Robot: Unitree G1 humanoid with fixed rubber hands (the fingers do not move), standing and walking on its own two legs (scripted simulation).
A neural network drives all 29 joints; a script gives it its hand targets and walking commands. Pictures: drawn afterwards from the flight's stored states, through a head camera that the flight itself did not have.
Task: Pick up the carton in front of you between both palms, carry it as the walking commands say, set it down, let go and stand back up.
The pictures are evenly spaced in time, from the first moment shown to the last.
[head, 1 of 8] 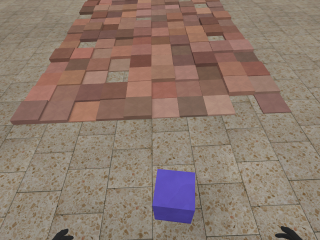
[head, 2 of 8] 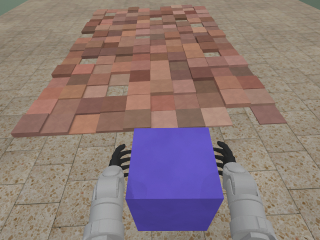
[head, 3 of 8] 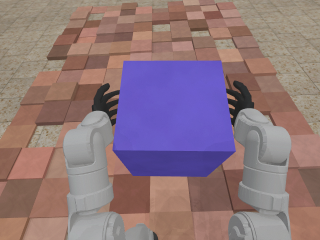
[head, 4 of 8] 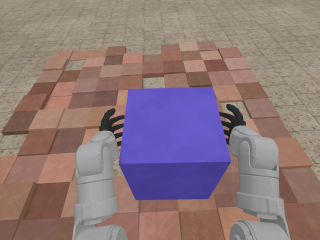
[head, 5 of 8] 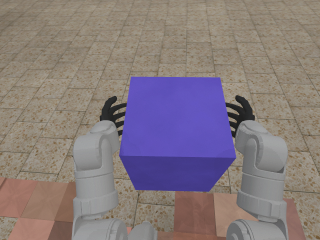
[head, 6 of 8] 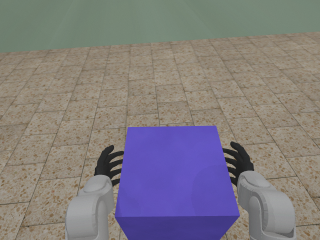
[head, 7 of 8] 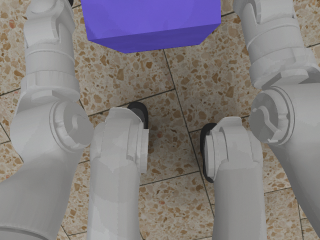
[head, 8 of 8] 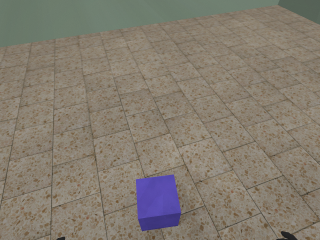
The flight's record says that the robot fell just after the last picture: no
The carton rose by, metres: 0.78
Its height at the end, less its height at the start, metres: +0.00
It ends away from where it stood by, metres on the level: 7.09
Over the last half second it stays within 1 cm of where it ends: yes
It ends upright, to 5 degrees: yes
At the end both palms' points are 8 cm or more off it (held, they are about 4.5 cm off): yes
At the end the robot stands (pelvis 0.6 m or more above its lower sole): yes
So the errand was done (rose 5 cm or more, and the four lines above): yes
